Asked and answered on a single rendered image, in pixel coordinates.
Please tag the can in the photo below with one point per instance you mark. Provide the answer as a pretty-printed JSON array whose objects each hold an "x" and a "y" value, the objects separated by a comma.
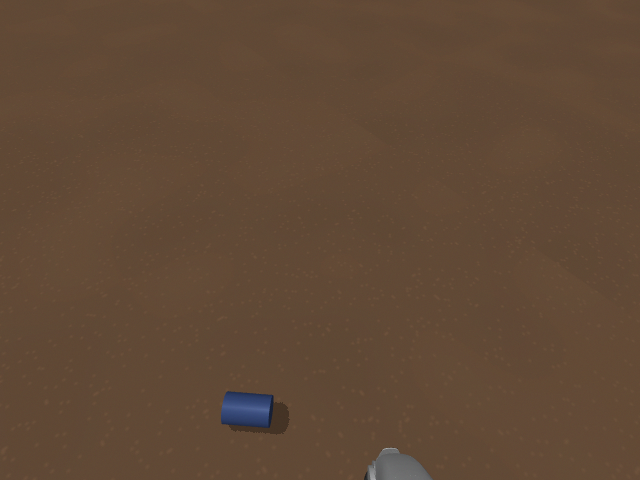
[{"x": 247, "y": 409}]

